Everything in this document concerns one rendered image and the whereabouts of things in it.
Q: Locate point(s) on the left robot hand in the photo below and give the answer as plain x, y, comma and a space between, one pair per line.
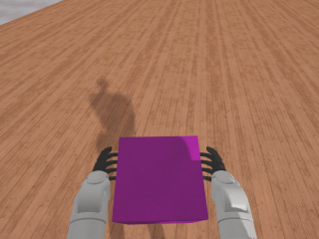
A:
102, 162

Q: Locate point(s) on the right robot forearm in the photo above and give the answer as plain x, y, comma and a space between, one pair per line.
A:
233, 213

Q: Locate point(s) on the left robot forearm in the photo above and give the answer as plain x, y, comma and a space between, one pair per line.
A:
90, 209

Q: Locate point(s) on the right robot hand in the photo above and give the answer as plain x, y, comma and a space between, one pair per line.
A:
216, 162

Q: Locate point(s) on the carton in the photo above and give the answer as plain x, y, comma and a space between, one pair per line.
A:
159, 180

